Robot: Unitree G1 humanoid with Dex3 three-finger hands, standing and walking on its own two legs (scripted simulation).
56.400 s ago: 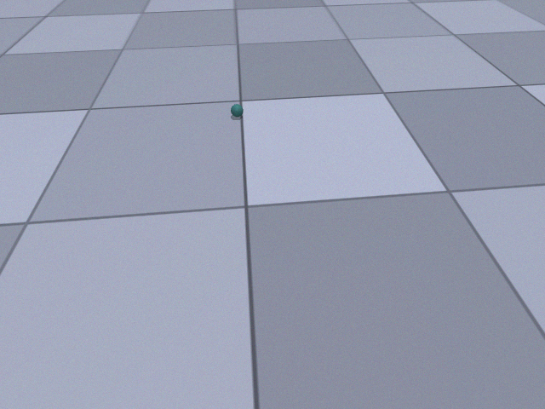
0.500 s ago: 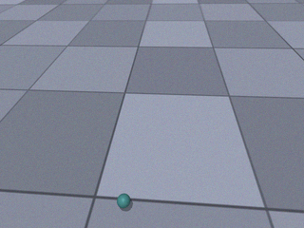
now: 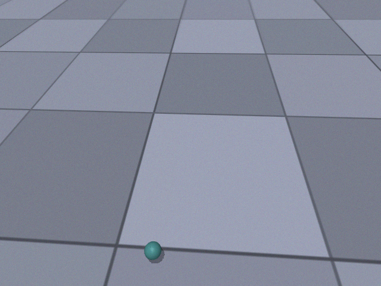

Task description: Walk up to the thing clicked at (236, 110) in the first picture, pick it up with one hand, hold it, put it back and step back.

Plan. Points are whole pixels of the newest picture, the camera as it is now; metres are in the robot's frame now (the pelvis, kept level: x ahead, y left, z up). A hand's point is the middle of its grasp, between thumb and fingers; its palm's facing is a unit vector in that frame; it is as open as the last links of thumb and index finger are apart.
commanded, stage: stand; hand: left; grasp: from above
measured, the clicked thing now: (152, 250) +0.45 +0.25 -0.74
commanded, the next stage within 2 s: step back in 0.94 s
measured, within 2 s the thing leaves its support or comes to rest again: neither
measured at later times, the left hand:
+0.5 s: hand out of the picture +0.07 +0.25 -0.16, palm faces +0.02 -0.94 -0.34, open 7.4 cm
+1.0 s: hand out of the picture +0.07 +0.25 -0.16, palm faces +0.03 -0.94 -0.34, open 7.4 cm
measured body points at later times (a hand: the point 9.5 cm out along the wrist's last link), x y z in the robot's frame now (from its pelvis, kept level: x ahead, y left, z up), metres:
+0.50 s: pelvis +0.01 +0.00 +0.00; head +0.02 +0.00 +0.45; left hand +0.07 +0.29 -0.13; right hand +0.08 -0.30 -0.14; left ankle +0.02 +0.15 -0.74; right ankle +0.00 -0.14 -0.74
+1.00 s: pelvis +0.00 -0.01 +0.00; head +0.02 -0.01 +0.45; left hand +0.07 +0.30 -0.13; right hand +0.07 -0.31 -0.14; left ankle +0.02 +0.15 -0.74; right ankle +0.00 -0.14 -0.74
